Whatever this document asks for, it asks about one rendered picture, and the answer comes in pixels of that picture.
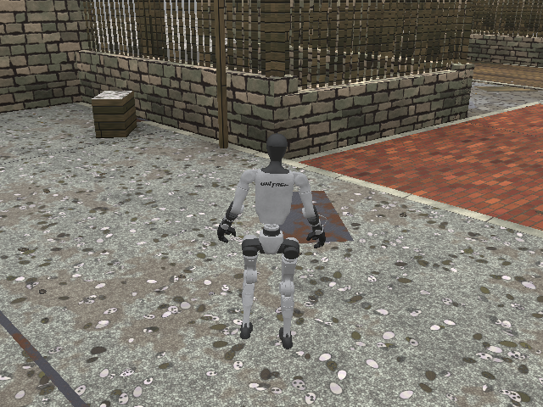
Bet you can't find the left robot thigh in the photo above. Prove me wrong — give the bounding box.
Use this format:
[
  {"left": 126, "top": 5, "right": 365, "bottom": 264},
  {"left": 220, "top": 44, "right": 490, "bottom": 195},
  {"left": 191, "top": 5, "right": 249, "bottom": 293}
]
[{"left": 242, "top": 235, "right": 260, "bottom": 284}]

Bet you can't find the robot right hand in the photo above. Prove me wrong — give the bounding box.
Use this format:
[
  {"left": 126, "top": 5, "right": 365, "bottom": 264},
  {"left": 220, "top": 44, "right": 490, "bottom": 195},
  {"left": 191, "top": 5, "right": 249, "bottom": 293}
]
[{"left": 306, "top": 229, "right": 326, "bottom": 248}]

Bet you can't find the right robot upper arm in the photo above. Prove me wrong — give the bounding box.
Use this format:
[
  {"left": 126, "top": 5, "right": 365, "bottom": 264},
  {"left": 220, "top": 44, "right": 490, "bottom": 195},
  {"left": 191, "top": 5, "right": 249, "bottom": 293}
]
[{"left": 293, "top": 171, "right": 316, "bottom": 218}]

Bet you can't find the robot left foot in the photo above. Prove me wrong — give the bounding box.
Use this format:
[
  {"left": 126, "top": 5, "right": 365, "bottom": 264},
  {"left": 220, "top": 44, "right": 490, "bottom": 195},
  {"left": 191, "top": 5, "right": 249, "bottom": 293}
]
[{"left": 240, "top": 322, "right": 253, "bottom": 339}]

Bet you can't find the robot left hand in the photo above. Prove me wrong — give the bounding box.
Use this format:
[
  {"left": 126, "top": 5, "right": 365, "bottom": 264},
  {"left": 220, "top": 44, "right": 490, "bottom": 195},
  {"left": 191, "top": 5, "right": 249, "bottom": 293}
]
[{"left": 217, "top": 223, "right": 236, "bottom": 243}]

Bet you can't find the robot right forearm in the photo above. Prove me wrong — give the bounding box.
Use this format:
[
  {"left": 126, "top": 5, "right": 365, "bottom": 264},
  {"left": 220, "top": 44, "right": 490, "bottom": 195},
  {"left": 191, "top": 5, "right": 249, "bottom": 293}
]
[{"left": 307, "top": 205, "right": 323, "bottom": 235}]

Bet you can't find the left robot upper arm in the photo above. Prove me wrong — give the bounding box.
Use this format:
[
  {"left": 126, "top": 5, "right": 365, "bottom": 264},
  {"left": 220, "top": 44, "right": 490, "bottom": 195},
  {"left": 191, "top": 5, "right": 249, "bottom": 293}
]
[{"left": 230, "top": 170, "right": 258, "bottom": 215}]

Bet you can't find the robot left forearm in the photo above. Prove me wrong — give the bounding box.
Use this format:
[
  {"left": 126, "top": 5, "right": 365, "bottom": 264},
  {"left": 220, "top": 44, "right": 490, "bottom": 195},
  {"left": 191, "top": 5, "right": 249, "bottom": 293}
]
[{"left": 221, "top": 201, "right": 238, "bottom": 230}]

